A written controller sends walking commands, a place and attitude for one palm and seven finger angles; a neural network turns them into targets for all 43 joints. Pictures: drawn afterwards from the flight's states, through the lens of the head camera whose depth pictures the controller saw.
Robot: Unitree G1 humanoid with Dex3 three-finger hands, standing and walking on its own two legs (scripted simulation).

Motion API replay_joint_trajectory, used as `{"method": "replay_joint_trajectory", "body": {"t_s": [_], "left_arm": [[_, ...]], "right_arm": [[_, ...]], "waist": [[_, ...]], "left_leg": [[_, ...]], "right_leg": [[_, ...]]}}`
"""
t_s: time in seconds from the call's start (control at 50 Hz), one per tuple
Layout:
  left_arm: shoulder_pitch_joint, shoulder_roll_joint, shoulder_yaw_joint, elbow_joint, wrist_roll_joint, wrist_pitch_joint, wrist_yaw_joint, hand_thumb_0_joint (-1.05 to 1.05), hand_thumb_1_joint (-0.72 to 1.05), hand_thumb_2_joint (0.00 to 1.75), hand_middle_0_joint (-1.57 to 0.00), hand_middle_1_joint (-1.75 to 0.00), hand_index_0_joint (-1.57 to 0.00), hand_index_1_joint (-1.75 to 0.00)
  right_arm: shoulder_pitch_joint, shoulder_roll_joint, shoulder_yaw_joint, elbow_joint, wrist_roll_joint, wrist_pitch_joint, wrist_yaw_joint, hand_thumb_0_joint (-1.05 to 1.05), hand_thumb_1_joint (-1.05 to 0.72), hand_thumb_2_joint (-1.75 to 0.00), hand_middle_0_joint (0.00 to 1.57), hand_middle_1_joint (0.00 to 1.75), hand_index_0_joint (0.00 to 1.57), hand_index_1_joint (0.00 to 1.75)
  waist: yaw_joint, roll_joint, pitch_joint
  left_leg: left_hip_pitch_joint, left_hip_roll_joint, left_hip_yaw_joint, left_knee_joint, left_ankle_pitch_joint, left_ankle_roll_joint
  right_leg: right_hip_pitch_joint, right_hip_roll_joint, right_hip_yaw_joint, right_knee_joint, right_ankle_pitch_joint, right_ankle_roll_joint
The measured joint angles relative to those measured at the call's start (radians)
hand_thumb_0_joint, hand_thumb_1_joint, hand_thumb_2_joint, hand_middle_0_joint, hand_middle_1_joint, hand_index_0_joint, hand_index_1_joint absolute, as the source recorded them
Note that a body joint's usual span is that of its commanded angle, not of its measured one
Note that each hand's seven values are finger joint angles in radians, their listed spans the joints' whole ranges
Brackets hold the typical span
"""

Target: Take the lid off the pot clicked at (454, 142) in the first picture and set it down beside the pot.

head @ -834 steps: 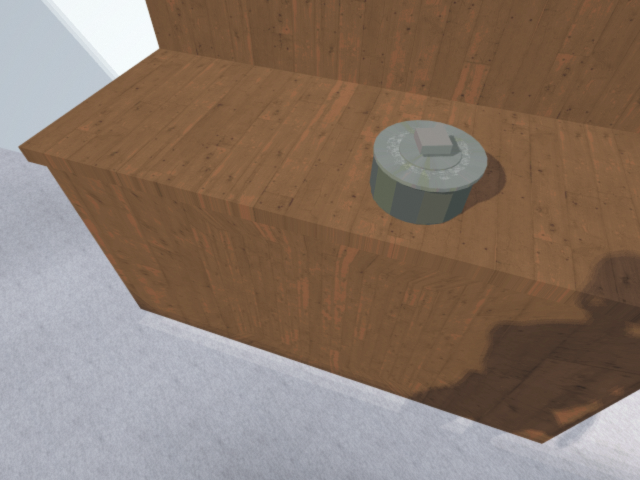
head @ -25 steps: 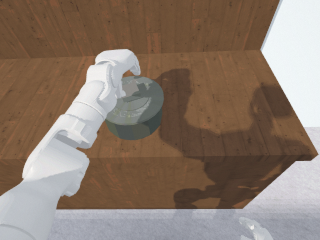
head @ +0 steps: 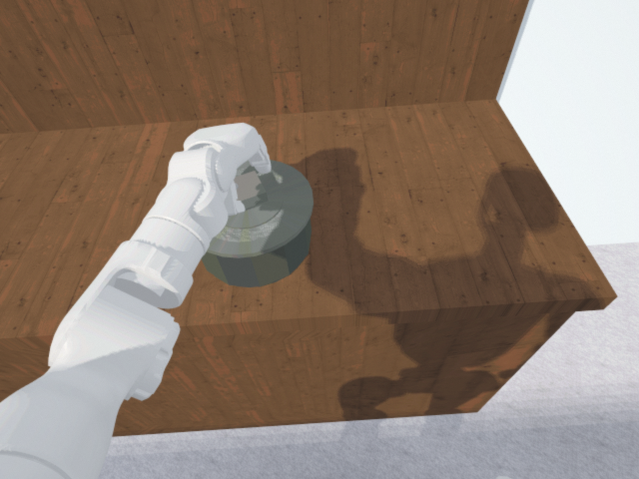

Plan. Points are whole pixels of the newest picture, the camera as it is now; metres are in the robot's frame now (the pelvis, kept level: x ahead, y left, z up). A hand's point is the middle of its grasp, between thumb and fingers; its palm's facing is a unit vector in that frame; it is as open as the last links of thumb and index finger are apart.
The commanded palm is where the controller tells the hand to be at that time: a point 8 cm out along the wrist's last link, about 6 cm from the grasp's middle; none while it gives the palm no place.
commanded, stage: lower the open fingers around the knob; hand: left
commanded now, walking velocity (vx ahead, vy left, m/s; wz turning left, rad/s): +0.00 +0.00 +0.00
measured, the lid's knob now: (244, 191) +0.50 +0.10 +0.08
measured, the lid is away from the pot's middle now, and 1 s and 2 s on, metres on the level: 0.00 0.00 0.00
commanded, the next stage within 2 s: close the fingers and squeeze the knob in 1.12 s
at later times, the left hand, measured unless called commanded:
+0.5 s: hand (238, 192) +0.47 +0.10 +0.10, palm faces -0.36 -0.06 -0.93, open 10.3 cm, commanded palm +0.47 +0.11 +0.16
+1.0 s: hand (238, 194) +0.47 +0.10 +0.10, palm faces -0.35 -0.08 -0.93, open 10.4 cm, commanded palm +0.47 +0.11 +0.16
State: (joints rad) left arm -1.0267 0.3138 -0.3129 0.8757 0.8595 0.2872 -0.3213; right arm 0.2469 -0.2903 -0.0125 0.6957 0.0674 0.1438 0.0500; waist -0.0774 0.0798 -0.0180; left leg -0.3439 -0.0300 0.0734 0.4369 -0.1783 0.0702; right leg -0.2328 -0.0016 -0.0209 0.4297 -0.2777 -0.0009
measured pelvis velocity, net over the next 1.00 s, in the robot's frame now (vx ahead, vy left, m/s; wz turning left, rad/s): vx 0.00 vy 0.00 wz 0.00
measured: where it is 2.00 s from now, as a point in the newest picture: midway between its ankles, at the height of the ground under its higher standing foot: outside the picture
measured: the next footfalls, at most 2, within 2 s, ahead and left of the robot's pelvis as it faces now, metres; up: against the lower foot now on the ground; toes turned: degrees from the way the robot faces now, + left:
none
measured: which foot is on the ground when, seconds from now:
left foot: down 0.00-1.00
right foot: down 0.00-1.00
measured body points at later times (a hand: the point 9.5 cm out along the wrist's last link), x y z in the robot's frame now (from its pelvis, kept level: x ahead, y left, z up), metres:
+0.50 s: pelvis +0.01 +0.00 +0.00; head +0.04 -0.03 +0.45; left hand +0.49 +0.11 +0.15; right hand +0.07 -0.26 -0.14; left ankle +0.03 +0.08 -0.74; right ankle -0.04 -0.12 -0.74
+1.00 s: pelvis +0.00 +0.00 +0.00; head +0.04 -0.03 +0.45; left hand +0.48 +0.11 +0.15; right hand +0.08 -0.27 -0.14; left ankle +0.03 +0.08 -0.74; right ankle -0.04 -0.12 -0.74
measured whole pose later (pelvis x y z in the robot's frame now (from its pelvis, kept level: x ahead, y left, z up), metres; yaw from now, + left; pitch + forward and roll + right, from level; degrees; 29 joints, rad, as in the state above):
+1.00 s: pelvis +0.00 +0.00 +0.00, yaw +0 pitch +7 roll -1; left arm -1.05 0.30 -0.32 0.99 0.87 0.28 -0.24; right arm 0.23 -0.28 -0.01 0.70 0.07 0.16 0.04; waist -0.09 0.07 -0.04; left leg -0.40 -0.02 0.07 0.47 -0.19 0.06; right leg -0.28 0.01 -0.02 0.44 -0.28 -0.01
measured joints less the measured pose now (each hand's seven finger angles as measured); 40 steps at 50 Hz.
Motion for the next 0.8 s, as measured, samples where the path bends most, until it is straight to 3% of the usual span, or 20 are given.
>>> {"method": "replay_joint_trajectory", "body": {"t_s": [0.18,0.42,0.8], "left_arm": [[-0.023,-0.020,-0.023,0.039,0.009,-0.003,0.052,0.00,-0.32,1.44,-0.82,-0.08,-0.82,-0.08],[-0.013,-0.011,0.010,0.103,0.010,-0.020,0.062,0.00,-0.32,1.44,-0.82,-0.09,-0.82,-0.08],[0.017,0.005,0.007,0.077,0.011,-0.025,0.078,0.00,-0.32,1.44,-0.83,-0.09,-0.82,-0.08]], "right_arm": [[-0.032,0.006,-0.003,0.001,0.001,-0.005,0.001,0.01,-0.91,-0.90,0.20,0.30,0.20,0.30],[-0.009,0.019,0.007,0.009,-0.004,0.005,-0.013,0.00,-0.91,-0.90,0.20,0.30,0.20,0.30],[0.005,0.006,-0.005,0.005,0.000,0.012,-0.009,0.01,-0.91,-0.90,0.20,0.30,0.20,0.30]], "waist": [[0.008,-0.005,-0.001],[-0.013,-0.003,-0.020],[-0.016,-0.005,-0.026]], "left_leg": [[-0.036,0.000,-0.009,0.017,0.002,-0.001],[-0.046,0.009,-0.001,0.020,-0.010,-0.004],[-0.045,0.015,0.000,0.029,-0.018,-0.008]], "right_leg": [[-0.032,0.001,-0.009,0.015,-0.002,-0.002],[-0.042,0.008,0.001,0.011,-0.004,-0.004],[-0.037,0.015,0.003,0.008,-0.006,-0.008]]}}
